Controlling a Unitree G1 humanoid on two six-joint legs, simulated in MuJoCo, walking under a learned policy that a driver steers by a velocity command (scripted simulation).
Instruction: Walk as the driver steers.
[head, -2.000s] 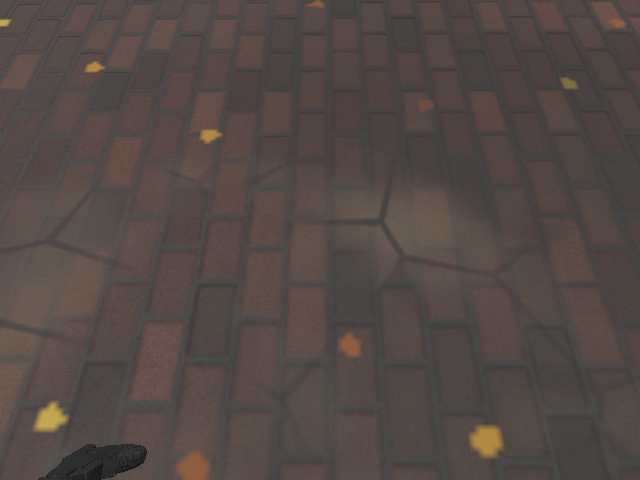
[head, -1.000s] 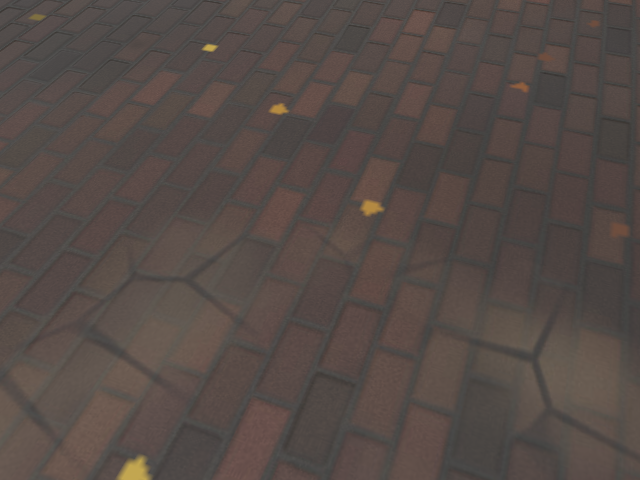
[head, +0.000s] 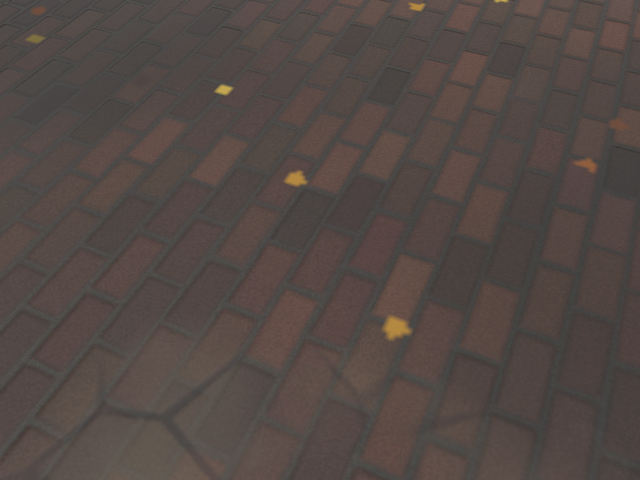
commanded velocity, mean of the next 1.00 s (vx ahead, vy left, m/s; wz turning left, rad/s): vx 0.50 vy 0.00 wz -0.41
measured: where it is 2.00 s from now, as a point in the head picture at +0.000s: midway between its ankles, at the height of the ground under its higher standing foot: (440, 344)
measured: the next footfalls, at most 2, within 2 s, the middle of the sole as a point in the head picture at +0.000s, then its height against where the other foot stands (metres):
left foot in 0.16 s outside the picture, level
right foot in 0.70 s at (418, 464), level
